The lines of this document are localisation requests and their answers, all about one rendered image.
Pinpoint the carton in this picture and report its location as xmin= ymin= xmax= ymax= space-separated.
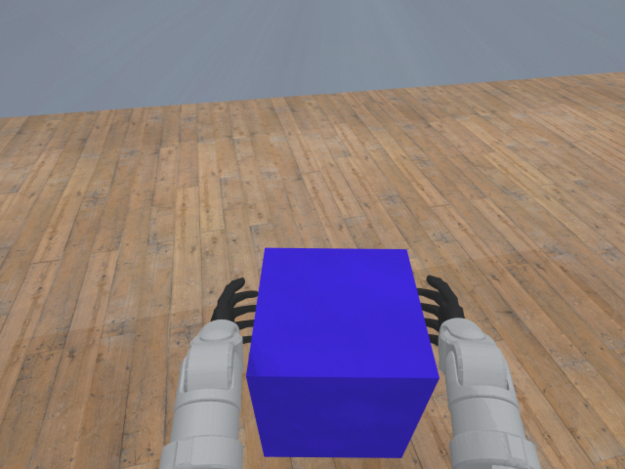
xmin=246 ymin=248 xmax=439 ymax=458

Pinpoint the right robot forearm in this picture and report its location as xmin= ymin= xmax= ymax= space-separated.
xmin=438 ymin=318 xmax=541 ymax=469

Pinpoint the robot left hand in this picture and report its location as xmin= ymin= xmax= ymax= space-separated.
xmin=210 ymin=277 xmax=258 ymax=344

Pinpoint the robot right hand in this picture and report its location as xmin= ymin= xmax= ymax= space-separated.
xmin=417 ymin=276 xmax=465 ymax=346

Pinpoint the left robot forearm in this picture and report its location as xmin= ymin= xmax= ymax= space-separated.
xmin=159 ymin=320 xmax=244 ymax=469

